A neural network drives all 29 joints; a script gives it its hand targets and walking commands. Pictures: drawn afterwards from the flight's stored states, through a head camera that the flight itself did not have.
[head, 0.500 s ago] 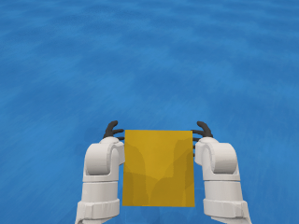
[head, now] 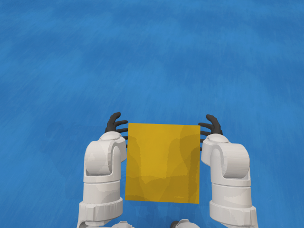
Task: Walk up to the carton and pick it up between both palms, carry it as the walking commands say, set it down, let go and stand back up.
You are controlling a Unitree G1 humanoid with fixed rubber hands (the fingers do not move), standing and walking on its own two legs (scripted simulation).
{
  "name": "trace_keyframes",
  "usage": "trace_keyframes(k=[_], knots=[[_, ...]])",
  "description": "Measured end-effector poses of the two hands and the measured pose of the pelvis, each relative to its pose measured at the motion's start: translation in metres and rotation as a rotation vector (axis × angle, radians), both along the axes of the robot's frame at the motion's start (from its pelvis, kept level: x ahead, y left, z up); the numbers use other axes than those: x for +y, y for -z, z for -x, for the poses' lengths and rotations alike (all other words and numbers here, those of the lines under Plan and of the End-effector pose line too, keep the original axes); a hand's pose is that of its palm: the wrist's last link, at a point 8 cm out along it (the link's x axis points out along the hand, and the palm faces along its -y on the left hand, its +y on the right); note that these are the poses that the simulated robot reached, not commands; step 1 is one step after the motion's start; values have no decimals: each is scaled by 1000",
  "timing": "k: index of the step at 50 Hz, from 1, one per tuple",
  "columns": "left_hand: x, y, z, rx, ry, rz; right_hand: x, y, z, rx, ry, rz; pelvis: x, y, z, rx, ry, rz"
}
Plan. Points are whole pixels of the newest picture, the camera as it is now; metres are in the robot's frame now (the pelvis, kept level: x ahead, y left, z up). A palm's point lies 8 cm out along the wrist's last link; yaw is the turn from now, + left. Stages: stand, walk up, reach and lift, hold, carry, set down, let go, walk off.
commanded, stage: carry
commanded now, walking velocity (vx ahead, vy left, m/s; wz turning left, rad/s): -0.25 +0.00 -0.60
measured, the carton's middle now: (161, 154) +0.35 -0.02 -0.06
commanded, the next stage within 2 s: none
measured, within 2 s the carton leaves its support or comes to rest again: neither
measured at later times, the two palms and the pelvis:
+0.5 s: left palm (139, 207) +0.18 +0.04 +0.09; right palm out of the picture +0.10 -0.19 +0.07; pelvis -0.16 +0.02 +0.00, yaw -18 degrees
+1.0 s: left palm out of the picture -0.01 +0.03 +0.09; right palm out of the picture -0.13 -0.17 +0.08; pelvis -0.34 +0.09 +0.01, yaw -36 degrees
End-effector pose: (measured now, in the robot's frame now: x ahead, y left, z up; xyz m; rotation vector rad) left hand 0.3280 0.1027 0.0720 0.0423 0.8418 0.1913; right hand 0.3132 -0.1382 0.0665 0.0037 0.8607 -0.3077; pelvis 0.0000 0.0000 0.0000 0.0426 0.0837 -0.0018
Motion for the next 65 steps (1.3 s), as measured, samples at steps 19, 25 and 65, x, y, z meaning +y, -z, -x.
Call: trace_keyframes(k=[19, 25, 65], knots=[[-12, -21, 117, -54, 105, -5, -10, -18, 144, -37, 47, 7, 23, -8, 117, -10, 246, 85], [-67, -21, 150, -47, 220, -49, -53, -2, 212, -13, 193, -24, 17, -3, 161, -4, 312, 49], [-125, -10, 467, -18, 852, 5, -33, -12, 642, -4, 849, 7, 152, -6, 435, -13, 790, 16]])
